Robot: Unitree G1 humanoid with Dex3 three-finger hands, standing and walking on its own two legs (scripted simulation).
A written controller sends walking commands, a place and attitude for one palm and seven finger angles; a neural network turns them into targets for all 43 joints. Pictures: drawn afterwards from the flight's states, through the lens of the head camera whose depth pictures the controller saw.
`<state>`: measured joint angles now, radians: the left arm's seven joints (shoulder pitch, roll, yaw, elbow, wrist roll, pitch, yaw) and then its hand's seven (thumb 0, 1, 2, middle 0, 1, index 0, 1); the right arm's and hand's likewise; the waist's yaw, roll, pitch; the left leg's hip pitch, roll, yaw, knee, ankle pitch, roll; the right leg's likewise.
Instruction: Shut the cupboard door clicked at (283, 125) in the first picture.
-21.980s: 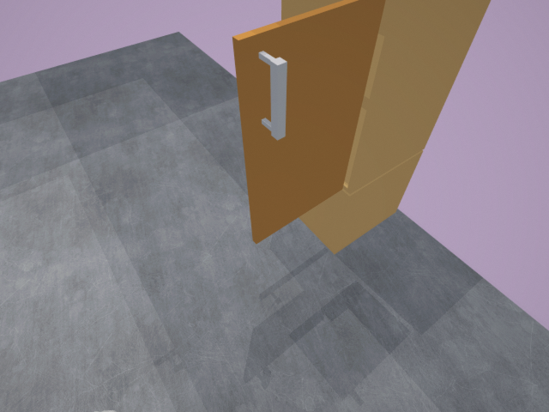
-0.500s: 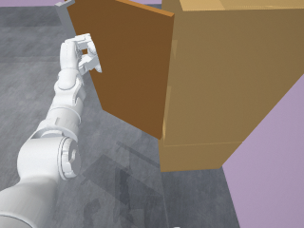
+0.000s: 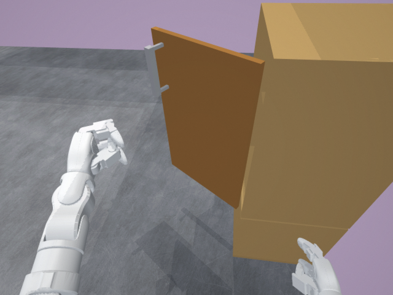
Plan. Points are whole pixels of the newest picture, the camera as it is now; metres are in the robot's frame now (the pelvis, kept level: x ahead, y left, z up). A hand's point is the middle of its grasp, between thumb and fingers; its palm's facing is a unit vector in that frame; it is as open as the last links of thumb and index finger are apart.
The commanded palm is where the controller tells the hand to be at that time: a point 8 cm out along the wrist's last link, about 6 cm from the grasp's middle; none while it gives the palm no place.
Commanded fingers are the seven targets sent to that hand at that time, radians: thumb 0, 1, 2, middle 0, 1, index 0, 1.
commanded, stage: draw the hand back to the body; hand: left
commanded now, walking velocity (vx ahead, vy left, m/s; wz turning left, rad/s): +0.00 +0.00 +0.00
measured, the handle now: (158, 70) +0.69 +0.17 +0.14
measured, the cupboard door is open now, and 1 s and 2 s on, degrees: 56 56 56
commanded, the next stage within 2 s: step back with the hand held close in 0.94 s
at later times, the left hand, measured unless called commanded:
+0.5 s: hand (48, 204) +0.22 +0.26 +0.14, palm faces +0.41 -0.83 -0.37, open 5.6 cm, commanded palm +0.16 +0.30 +0.17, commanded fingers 0.00 0.90 0.90 -0.25 -0.36 -0.25 -0.36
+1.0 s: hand (26, 215) +0.19 +0.27 +0.17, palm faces +0.48 -0.79 -0.38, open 7.4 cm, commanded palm +0.14 +0.30 +0.18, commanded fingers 0.00 0.90 0.90 -0.20 -0.30 -0.20 -0.30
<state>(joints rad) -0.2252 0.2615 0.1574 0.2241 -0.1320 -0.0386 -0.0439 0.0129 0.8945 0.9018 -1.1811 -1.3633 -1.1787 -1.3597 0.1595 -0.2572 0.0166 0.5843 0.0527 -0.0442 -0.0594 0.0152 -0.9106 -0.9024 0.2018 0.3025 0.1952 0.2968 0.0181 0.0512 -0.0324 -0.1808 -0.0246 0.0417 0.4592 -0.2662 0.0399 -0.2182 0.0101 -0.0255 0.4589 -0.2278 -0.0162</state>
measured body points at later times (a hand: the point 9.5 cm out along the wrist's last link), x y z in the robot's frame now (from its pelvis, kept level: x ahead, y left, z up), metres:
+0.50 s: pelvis +0.02 +0.00 +0.00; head +0.00 -0.02 +0.45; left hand +0.19 +0.30 +0.16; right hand +0.18 -0.21 -0.10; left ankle -0.01 +0.09 -0.74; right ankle +0.01 -0.11 -0.74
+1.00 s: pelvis +0.01 +0.00 +0.00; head -0.03 -0.02 +0.45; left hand +0.16 +0.31 +0.19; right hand +0.20 -0.21 -0.08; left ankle -0.01 +0.09 -0.74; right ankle +0.01 -0.11 -0.74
